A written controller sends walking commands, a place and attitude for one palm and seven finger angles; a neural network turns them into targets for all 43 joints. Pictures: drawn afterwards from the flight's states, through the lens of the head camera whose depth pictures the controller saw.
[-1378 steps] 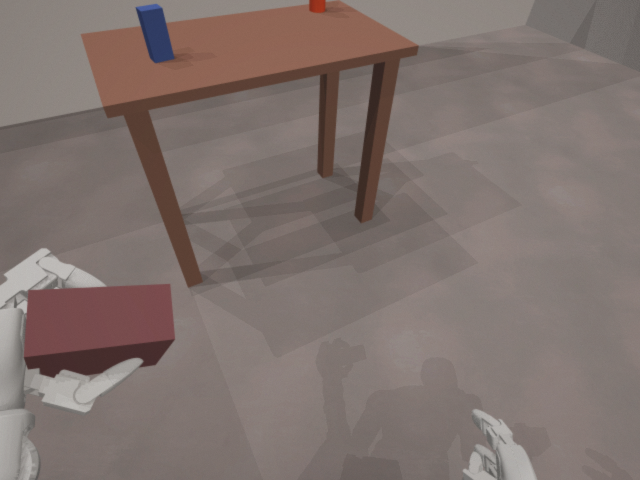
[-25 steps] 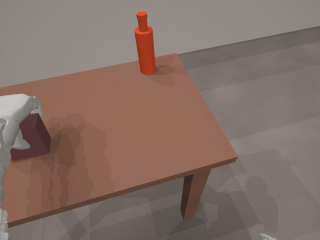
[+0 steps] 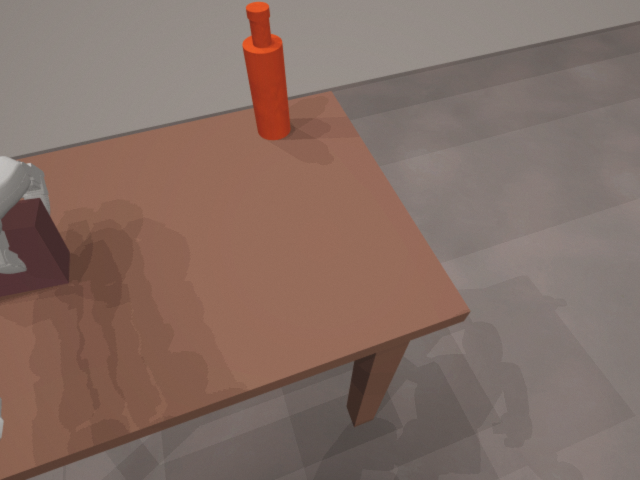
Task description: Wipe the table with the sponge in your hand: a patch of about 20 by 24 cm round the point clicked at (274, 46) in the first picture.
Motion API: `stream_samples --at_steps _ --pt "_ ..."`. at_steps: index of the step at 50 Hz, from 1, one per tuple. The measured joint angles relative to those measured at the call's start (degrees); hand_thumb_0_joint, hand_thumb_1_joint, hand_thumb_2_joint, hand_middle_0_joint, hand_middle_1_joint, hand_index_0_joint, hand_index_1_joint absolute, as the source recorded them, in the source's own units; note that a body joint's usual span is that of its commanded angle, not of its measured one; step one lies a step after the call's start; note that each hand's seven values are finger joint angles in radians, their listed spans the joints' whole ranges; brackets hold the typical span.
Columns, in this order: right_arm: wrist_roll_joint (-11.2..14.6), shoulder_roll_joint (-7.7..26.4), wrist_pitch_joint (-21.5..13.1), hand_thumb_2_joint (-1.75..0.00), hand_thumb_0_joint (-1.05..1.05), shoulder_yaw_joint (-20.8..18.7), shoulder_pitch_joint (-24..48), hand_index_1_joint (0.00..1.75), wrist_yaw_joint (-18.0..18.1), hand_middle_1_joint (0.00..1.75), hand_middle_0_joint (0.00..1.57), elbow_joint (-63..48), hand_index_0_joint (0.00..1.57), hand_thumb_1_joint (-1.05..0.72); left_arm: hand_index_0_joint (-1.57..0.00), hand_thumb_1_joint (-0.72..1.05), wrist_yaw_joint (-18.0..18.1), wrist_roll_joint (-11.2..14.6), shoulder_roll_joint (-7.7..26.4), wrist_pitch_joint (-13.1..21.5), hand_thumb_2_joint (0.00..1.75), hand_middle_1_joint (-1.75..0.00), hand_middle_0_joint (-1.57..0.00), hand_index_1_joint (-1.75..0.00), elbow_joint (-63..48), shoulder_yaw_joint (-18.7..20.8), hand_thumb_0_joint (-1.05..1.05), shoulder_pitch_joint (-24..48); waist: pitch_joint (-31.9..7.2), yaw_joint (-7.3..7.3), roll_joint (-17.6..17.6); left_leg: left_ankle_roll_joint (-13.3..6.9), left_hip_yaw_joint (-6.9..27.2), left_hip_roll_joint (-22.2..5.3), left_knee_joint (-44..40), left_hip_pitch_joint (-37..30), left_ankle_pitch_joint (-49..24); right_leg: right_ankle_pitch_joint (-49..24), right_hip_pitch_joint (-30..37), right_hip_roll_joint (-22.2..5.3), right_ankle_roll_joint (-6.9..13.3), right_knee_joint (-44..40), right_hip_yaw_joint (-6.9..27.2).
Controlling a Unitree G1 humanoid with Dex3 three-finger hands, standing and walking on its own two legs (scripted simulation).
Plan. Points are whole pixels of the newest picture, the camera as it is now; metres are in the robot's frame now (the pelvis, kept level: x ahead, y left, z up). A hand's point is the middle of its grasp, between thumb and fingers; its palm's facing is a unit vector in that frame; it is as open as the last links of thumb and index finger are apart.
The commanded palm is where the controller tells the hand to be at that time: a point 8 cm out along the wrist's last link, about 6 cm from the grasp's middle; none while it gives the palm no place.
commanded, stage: slide across to the middle lane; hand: left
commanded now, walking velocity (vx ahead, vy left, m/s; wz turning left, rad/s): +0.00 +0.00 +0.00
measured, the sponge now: (14, 258) +0.36 +0.42 +0.06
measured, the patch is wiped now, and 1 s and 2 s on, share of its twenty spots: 0.15 0.25 0.40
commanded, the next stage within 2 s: wipe back along the middle lane in 0.68 s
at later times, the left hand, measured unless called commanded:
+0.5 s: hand (37, 210) +0.40 +0.37 +0.11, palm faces -0.09 +0.02 -1.00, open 9.6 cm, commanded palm +0.39 +0.35 +0.16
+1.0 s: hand (81, 214) +0.39 +0.32 +0.11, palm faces -0.03 -0.01 -1.00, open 9.6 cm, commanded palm +0.36 +0.30 +0.15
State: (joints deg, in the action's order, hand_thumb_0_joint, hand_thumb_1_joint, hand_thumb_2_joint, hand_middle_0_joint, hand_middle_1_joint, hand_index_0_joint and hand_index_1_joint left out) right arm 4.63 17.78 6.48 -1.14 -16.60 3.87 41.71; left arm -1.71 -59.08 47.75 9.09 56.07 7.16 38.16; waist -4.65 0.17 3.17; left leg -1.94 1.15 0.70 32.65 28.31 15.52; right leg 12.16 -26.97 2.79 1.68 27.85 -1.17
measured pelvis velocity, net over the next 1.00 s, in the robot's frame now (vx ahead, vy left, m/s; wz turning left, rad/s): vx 0.03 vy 0.01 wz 0.02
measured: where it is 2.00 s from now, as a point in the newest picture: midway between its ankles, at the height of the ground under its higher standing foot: outside the picture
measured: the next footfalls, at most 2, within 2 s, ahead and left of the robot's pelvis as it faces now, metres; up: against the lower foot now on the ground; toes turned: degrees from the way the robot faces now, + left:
none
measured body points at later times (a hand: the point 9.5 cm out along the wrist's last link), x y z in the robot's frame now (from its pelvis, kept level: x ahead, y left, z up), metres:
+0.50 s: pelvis +0.02 +0.02 +0.01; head +0.07 +0.02 +0.46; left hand +0.40 +0.37 +0.16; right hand +0.17 -0.23 -0.12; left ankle +0.00 +0.10 -0.73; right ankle +0.01 -0.11 -0.73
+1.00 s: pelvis +0.03 +0.01 +0.01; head +0.06 -0.01 +0.46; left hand +0.39 +0.31 +0.16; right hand +0.19 -0.23 -0.12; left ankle +0.00 +0.10 -0.73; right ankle +0.01 -0.11 -0.73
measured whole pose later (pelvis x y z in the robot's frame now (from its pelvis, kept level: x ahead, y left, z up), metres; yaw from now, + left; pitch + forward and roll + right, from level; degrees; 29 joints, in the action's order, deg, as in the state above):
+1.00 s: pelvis +0.03 +0.01 +0.01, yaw +1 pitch +6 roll -1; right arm 3.6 15.8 8.2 0.3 -9.3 1.4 39.6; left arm 0.3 -55.1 31.0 -11.5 26.9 -2.5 25.0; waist -4.0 2.7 4.5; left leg -2.6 1.3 2.5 25.1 16.3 14.8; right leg 12.8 -15.7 1.0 0.7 22.4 -0.9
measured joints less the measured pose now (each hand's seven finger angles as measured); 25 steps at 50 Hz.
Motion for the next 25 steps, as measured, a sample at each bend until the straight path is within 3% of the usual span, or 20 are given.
stream_samples --at_steps 8,13,16,21,25 --pt "-0.23 0.01 1.09 -0.9 0.01 -1.18 -0.57 0.3 -0.61 0.3 0.21 -0.02 0.2 -0.91 -0.85 -0.55 0.44 -0.14 -1.48 -0.37 1.08 -1.39 -0.86 -1.4 -4.12 -1.93 0.0 -2.38 -0.3 1.0 0.52 -0.63 -0.47 0.4 -0.66 -1.29 0.59 0.34 1.37 -0.38 -0.63 -0.98 0.55" --pt "0.07 -0.83 1.16 -0.9 0.01 -1.35 0.41 0.3 -0.5 0.3 0.21 0.6 0.2 -0.91 -0.84 -0.54 1.94 2.65 -3.55 -0.85 1.08 -1.41 -0.84 -1.41 -8.2 -2.46 0.0 -4.53 -0.29 1.98 0.46 -1.04 -0.44 0.95 -1.8 -3.54 0.7 0.62 3.65 -0.92 -1.09 -1.99 0.57" --pt "0.18 -1.36 0.97 -0.9 0.01 -1.03 1.63 0.3 -0.72 0.3 0.21 0.71 0.2 -0.91 -0.83 -0.53 2.5 3.55 -5.25 -2.63 1.08 -1.42 -0.84 -1.42 -9.59 -3.54 0.0 -4.61 -0.18 2.35 0.16 -1.22 -0.2 1.38 -2.57 -4.86 0.59 0.77 5.01 -1.34 -1.27 -2.56 0.37" --pt "-0.08 -1.88 0.76 -0.9 0.01 -0.62 4.11 0.3 -1.39 0.3 0.21 -0.35 0.2 -0.91 -0.82 -0.53 2.04 2.52 -7.67 -7.11 1.08 -1.43 -0.83 -1.43 -14.2 -6.73 0.0 -5.17 0.32 2.78 0.06 -1.46 0.23 2.05 -3.84 -6.78 0.21 0.77 7.05 -1.98 -1.36 -3.62 -0.02" --pt "-0.07 -2.13 0.66 -0.9 0.01 -0.03 6.18 0.3 -1.43 0.3 0.21 -1.16 0.2 -0.91 -0.81 -0.52 1.37 3.96 -9.94 -9.84 1.08 -1.43 -0.82 -1.43 -16.87 -8.66 0.0 -5.11 0.6 2.96 0.04 -1.67 0.55 2.47 -4.68 -8.04 -0.03 0.74 8.4 -2.4 -1.55 -4.36 -0.32"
